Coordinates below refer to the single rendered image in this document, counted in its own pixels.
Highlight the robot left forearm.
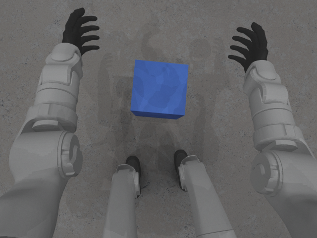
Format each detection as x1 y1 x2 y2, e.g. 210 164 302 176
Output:
9 43 83 178

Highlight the robot foot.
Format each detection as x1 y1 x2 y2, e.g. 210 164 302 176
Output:
125 156 141 198
174 150 188 191

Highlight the robot right forearm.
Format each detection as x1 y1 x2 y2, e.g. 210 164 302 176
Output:
243 60 317 161

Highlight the robot right hand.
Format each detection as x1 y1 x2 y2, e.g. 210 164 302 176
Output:
228 22 268 73

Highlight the robot left upper arm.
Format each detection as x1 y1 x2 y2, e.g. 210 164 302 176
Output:
0 130 83 238

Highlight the robot right upper arm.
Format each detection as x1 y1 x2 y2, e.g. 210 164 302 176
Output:
250 150 317 238

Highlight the carton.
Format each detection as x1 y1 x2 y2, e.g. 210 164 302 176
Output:
130 59 189 119

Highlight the left robot foot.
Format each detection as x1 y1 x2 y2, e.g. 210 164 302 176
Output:
125 156 141 198

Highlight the right robot foot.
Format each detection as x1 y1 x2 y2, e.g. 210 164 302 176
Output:
174 150 188 191

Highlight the robot left hand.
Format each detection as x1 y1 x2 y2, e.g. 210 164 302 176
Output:
62 8 100 56

